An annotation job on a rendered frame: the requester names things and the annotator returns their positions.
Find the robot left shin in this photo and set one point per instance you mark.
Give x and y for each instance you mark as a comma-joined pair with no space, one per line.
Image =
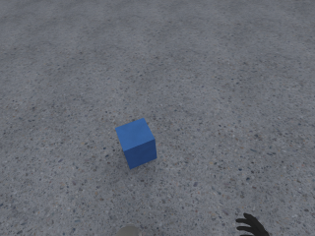
130,224

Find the left robot thigh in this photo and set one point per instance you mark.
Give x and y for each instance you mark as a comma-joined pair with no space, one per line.
129,231

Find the right robot hand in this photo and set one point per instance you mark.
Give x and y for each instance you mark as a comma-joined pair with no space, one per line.
257,229

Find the carton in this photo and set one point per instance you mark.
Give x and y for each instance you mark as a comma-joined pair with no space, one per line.
138,142

